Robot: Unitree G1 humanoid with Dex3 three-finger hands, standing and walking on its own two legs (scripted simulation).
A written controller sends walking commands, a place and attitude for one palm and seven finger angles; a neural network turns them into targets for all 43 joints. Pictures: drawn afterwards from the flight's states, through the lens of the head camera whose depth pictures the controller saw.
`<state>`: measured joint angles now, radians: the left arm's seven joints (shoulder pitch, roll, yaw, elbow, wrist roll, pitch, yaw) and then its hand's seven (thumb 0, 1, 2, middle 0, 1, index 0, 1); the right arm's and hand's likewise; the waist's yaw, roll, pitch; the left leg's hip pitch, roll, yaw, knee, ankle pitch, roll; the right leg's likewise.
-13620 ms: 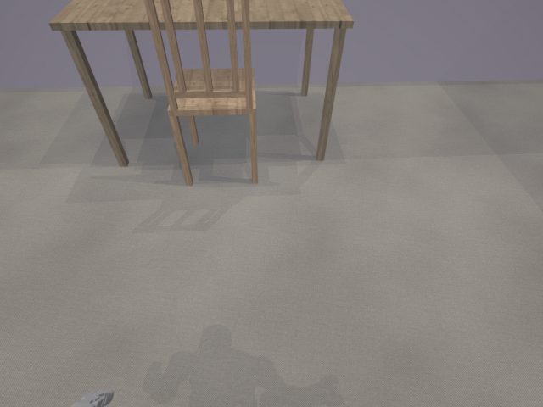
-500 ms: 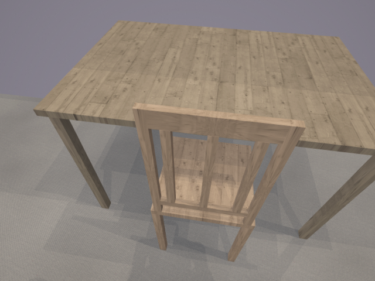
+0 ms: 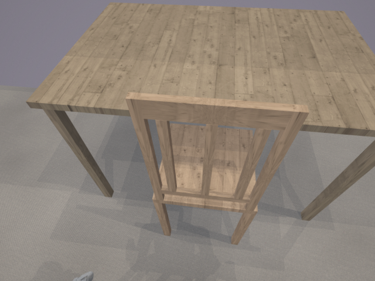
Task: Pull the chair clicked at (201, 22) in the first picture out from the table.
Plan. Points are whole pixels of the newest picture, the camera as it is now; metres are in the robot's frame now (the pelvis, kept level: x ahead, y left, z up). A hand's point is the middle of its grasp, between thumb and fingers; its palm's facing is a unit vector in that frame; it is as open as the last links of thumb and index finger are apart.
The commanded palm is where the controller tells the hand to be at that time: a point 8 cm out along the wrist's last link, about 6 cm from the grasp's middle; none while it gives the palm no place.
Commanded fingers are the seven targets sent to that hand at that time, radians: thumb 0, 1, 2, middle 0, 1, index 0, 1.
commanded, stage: raise the hand toward the chair's back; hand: left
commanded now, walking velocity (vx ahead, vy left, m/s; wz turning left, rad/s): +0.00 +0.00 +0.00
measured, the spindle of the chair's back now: (207, 164) +0.41 -0.04 -0.06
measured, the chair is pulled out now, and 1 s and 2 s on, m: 0.00 0.00 0.00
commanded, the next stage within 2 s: aim the fingers beside a spindle in 1.98 s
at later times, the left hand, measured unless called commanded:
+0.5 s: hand (98, 273) +0.15 +0.20 -0.06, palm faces +0.01 -1.00 -0.04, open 10.9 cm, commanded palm +0.14 +0.24 -0.06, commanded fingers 0.00 0.15 0.58 -0.13 -0.18 -0.13 -0.18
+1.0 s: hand (97, 252) +0.19 +0.21 -0.06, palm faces -0.12 -0.99 -0.05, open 15.2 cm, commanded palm +0.17 +0.27 -0.05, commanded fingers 0.00 -0.43 0.33 -0.07 -0.09 -0.07 -0.09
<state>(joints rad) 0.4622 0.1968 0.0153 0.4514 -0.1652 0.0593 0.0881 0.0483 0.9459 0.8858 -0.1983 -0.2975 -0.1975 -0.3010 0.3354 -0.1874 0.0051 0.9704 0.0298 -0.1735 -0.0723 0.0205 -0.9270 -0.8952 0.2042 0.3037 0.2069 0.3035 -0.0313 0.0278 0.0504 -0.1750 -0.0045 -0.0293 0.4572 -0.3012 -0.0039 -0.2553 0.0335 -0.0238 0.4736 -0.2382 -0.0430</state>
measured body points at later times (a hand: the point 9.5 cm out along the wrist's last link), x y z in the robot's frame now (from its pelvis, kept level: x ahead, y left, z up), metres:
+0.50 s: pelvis -0.02 +0.01 -0.11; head +0.08 +0.02 +0.33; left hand +0.15 +0.25 -0.06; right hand +0.26 -0.18 -0.17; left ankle -0.04 +0.13 -0.74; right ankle +0.01 -0.09 -0.74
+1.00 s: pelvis -0.02 +0.03 -0.10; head +0.08 +0.05 +0.34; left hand +0.19 +0.26 -0.06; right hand +0.16 -0.23 -0.17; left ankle -0.04 +0.13 -0.74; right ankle +0.01 -0.09 -0.74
